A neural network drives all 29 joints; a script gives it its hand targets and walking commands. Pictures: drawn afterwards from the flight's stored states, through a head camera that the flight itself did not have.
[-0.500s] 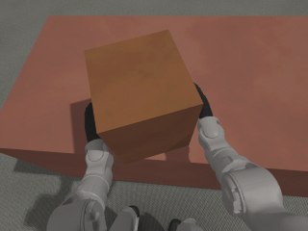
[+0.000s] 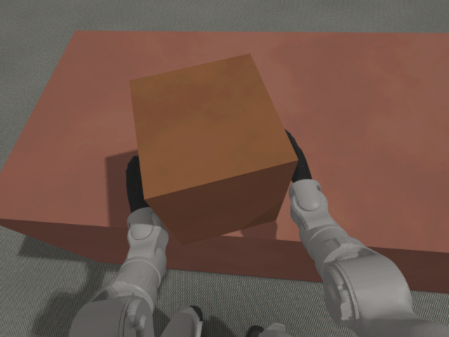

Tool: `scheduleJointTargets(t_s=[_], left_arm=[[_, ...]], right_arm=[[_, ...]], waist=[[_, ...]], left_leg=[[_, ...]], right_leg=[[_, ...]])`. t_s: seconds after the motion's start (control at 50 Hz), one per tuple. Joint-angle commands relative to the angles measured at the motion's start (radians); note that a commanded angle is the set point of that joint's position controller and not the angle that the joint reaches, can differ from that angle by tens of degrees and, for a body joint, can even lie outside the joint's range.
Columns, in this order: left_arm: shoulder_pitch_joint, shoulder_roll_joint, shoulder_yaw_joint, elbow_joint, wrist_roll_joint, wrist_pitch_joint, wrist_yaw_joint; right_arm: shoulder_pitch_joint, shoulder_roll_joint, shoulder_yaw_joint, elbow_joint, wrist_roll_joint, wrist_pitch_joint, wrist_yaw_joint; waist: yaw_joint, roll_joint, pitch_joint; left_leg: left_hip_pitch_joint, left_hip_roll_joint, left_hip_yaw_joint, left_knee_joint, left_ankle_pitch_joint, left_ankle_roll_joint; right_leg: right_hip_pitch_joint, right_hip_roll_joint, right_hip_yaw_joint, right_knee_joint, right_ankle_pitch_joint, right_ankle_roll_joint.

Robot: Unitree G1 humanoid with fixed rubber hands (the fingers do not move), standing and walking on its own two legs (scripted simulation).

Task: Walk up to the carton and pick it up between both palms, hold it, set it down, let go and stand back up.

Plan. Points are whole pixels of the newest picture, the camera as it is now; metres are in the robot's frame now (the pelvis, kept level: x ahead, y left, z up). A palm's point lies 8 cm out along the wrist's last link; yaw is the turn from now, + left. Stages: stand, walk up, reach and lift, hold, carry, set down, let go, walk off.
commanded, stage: reach and lift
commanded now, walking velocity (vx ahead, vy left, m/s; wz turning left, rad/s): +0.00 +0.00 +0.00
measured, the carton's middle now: (212, 159) +0.43 +0.08 +0.01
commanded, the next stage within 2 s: none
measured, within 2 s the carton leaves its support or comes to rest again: leaves its support in 0.36 s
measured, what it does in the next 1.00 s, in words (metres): stands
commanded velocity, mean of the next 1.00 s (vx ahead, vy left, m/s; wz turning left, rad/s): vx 0.00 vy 0.00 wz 0.00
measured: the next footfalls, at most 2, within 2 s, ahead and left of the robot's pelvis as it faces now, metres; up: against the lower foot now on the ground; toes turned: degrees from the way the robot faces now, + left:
none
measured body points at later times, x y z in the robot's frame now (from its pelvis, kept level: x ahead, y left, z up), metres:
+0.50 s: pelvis -0.01 +0.01 +0.00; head +0.07 -0.01 +0.44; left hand +0.34 +0.21 +0.00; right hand +0.42 -0.08 +0.02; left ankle +0.05 +0.18 -0.68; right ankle +0.02 -0.06 -0.68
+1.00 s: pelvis -0.01 +0.02 +0.04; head -0.06 +0.02 +0.48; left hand +0.36 +0.22 +0.14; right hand +0.41 -0.06 +0.19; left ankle +0.05 +0.18 -0.68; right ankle +0.02 -0.06 -0.68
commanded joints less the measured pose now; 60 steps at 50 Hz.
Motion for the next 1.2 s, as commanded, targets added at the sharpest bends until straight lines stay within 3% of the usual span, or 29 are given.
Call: scheduleJointTargets(t_s=[0.0,0.06,0.1,0.12,0.16,0.28,0.3,0.34,0.36,0.38,0.4,0.52,0.56,0.6,0.62,0.66,0.7,0.72,0.82,0.88,0.92,0.98,1.0,1.02,1.04,1.08,1.12,1.14,1.18], left_arm=[[-0.488,-0.621,-0.47,-0.186,0.144,0.021,-0.165],[-0.538,-0.624,-0.489,-0.245,0.13,0.036,-0.174],[-0.539,-0.631,-0.468,-0.242,0.132,0.051,-0.169],[-0.539,-0.63,-0.503,-0.236,0.109,0.06,-0.17],[-0.542,-0.626,-0.492,-0.284,0.112,0.073,-0.162],[-0.512,-0.643,-0.64,-0.362,0.056,0.145,-0.153],[-0.584,-0.642,-0.665,-0.47,0.04,0.144,-0.144],[-0.649,-0.622,-0.649,-0.469,0.031,0.172,-0.147],[-0.632,-0.632,-0.683,-0.517,0.009,0.192,-0.139],[-0.631,-0.639,-0.694,-0.513,0.006,0.213,-0.146],[-0.65,-0.64,-0.725,-0.568,-0.02,0.222,-0.145],[-0.777,-0.607,-0.766,-0.759,-0.064,0.333,-0.124],[-0.872,-0.623,-0.785,-0.72,-0.073,0.374,-0.13],[-0.968,-0.633,-0.736,-0.682,-0.044,0.414,-0.129],[-0.984,-0.616,-0.692,-0.663,-0.045,0.431,-0.137],[-1.079,-0.637,-0.692,-0.68,-0.057,0.439,-0.139],[-1.155,-0.63,-0.644,-0.644,-0.059,0.458,-0.148],[-1.165,-0.583,-0.595,-0.639,-0.05,0.465,-0.154],[-1.243,-0.603,-0.515,-0.605,-0.011,0.525,-0.184],[-1.23,-0.614,-0.542,-0.671,-0.013,0.554,-0.214],[-1.269,-0.609,-0.441,-0.554,0.056,0.587,-0.213],[-1.116,-0.607,-0.417,-0.556,0.086,0.62,-0.261],[-1.189,-0.595,-0.369,-0.486,0.118,0.634,-0.261],[-1.14,-0.6,-0.368,-0.469,0.116,0.645,-0.274],[-1.068,-0.603,-0.366,-0.462,0.097,0.659,-0.293],[-1.14,-0.619,-0.441,-0.577,0.083,0.656,-0.293],[-1.185,-0.605,-0.375,-0.493,0.132,0.677,-0.297],[-1.165,-0.629,-0.373,-0.475,0.142,0.689,-0.291],[-1.146,-0.602,-0.344,-0.468,0.137,0.704,-0.315]], right_arm=[[-0.483,0.739,0.359,-0.258,-0.136,-0.018,0.097],[-0.437,0.786,0.391,-0.26,-0.115,0.019,0.092],[-0.456,0.781,0.427,-0.307,-0.099,0.032,0.098],[-0.477,0.741,0.383,-0.316,-0.11,0.044,0.101],[-0.479,0.759,0.417,-0.335,-0.097,0.055,0.106],[-0.496,0.798,0.429,-0.497,-0.052,0.137,0.11],[-0.513,0.825,0.458,-0.511,-0.027,0.156,0.114],[-0.526,0.813,0.453,-0.536,-0.034,0.205,0.11],[-0.511,0.822,0.48,-0.554,-0.006,0.228,0.111],[-0.49,0.796,0.461,-0.56,0.001,0.245,0.105],[-0.525,0.826,0.492,-0.646,0.01,0.262,0.109],[-0.581,0.875,0.547,-0.753,0.1,0.43,0.099],[-0.605,0.844,0.444,-0.729,0.074,0.472,0.092],[-0.706,0.827,0.362,-0.682,0.049,0.508,0.103],[-0.688,0.858,0.349,-0.659,0.055,0.53,0.095],[-0.726,0.861,0.312,-0.651,0.074,0.544,0.094],[-0.733,0.891,0.25,-0.62,0.07,0.578,0.081],[-0.725,0.897,0.241,-0.59,0.082,0.593,0.075],[-0.719,0.9,0.091,-0.491,0.069,0.645,0.054],[-0.677,0.958,0.083,-0.555,0.114,0.656,0.017],[-0.807,0.886,-0.004,-0.461,0.092,0.676,0.042],[-0.702,0.895,0.009,-0.545,0.128,0.673,0.024],[-0.77,0.844,-0.064,-0.445,0.095,0.685,0.042],[-0.781,0.867,-0.049,-0.507,0.113,0.686,0.039],[-0.726,0.878,-0.042,-0.572,0.104,0.693,0.025],[-0.73,0.924,0.017,-0.606,0.125,0.686,0.017],[-0.76,0.862,-0.067,-0.505,0.097,0.709,0.037],[-0.788,0.849,-0.072,-0.517,0.092,0.707,0.053],[-0.773,0.847,-0.094,-0.529,0.075,0.714,0.047]], waist=[[-0.055,-0.037,-0.974],[-0.059,-0.07,-1.007],[-0.019,-0.047,-0.989],[-0.053,-0.045,-0.995],[-0.031,-0.041,-1.008],[-0.065,-0.034,-1.036],[-0.053,-0.004,-1.057],[-0.046,-0.043,-1.005],[-0.053,-0.053,-1.003],[-0.102,-0.039,-1.005],[-0.071,-0.023,-1.047],[-0.045,-0.015,-1.019],[-0.125,-0.013,-0.936],[-0.105,-0.006,-0.884],[-0.116,-0.069,-0.814],[-0.142,-0.004,-0.886],[-0.176,-0.023,-0.815],[-0.162,-0.037,-0.762],[-0.22,0.005,-0.662],[-0.276,0.028,-0.611],[-0.237,0.047,-0.444],[-0.252,0.016,-0.337],[-0.226,0.065,-0.267],[-0.222,0.032,-0.26],[-0.252,0.001,-0.237],[-0.25,0.043,-0.304],[-0.26,0.084,-0.187],[-0.225,0.079,-0.153],[-0.249,0.037,-0.122]], left_leg=[[0.267,-0.101,0.057,0.035,0.314,0.025],[0.271,-0.104,0.053,0.037,0.29,0.034],[0.267,-0.1,0.036,0.032,0.263,0.031],[0.262,-0.101,0.033,0.019,0.258,0.029],[0.263,-0.099,0.02,0.016,0.273,0.03],[0.352,-0.108,0.039,0.031,0.313,0.038],[0.363,-0.109,0.041,0.02,0.318,0.039],[0.363,-0.109,0.039,0.01,0.259,0.05],[0.388,-0.11,0.031,0.004,0.299,0.048],[0.361,-0.108,0.007,0.008,0.259,0.038],[0.384,-0.115,0.013,0.007,0.276,0.046],[0.387,-0.123,0.004,-0.038,0.239,0.053],[0.404,-0.114,-0.006,-0.063,0.151,0.051],[0.43,-0.102,0.004,-0.103,0.11,0.058],[0.422,-0.103,0.007,-0.1,0.096,0.065],[0.441,-0.105,0.004,-0.119,0.107,0.05],[0.433,-0.11,-0.007,-0.131,0.07,0.049],[0.422,-0.114,-0.001,-0.129,0.043,0.051],[0.539,-0.124,0.013,-0.2,0.118,0.04],[0.638,-0.144,0.025,-0.252,0.227,0.033],[0.657,-0.126,0.026,-0.301,0.118,0.039],[0.755,-0.148,0.028,-0.326,0.192,0.048],[0.795,-0.139,0.046,-0.365,0.122,0.053],[0.799,-0.135,0.04,-0.362,0.137,0.06],[0.809,-0.149,0.046,-0.352,0.162,0.072],[0.861,-0.147,0.053,-0.36,0.217,0.059],[0.872,-0.132,0.041,-0.409,0.101,0.062],[0.874,-0.131,0.048,-0.426,0.106,0.06],[0.923,-0.133,0.056,-0.425,0.101,0.072]], right_leg=[[0.871,0.006,0.081,-0.017,0.817,0.162],[0.926,-0.016,0.113,-0.021,0.814,0.184],[0.92,-0.04,0.125,-0.02,0.811,0.193],[0.921,-0.038,0.115,-0.037,0.766,0.19],[0.94,-0.044,0.137,-0.04,0.784,0.191],[0.897,0.026,0.1,-0.032,0.713,0.176],[0.932,0.031,0.104,-0.028,0.705,0.173],[0.931,0.012,0.122,-0.042,0.648,0.187],[0.945,0.016,0.113,-0.044,0.694,0.189],[0.964,-0.021,0.142,-0.048,0.708,0.203],[0.971,-0.008,0.14,-0.05,0.698,0.196],[1.015,-0.023,0.174,-0.074,0.61,0.208],[0.955,-0.014,0.15,-0.107,0.42,0.196],[0.9,-0.023,0.155,-0.149,0.299,0.189],[0.936,-0.036,0.181,-0.165,0.299,0.197],[0.949,-0.038,0.189,-0.179,0.287,0.192],[0.962,-0.06,0.209,-0.198,0.243,0.198],[0.966,-0.075,0.239,-0.214,0.203,0.205],[1.03,-0.066,0.189,-0.252,0.298,0.186],[1.17,-0.068,0.169,-0.294,0.566,0.19],[1.078,-0.057,0.146,-0.331,0.349,0.17],[1.174,-0.08,0.166,-0.396,0.452,0.185],[1.097,-0.058,0.123,-0.416,0.334,0.169],[1.098,-0.051,0.135,-0.431,0.323,0.161],[1.156,-0.07,0.157,-0.445,0.39,0.17],[1.179,-0.052,0.144,-0.441,0.51,0.168],[1.096,-0.056,0.126,-0.477,0.283,0.159],[1.064,-0.034,0.102,-0.494,0.23,0.149],[1.066,-0.042,0.109,-0.516,0.198,0.147]])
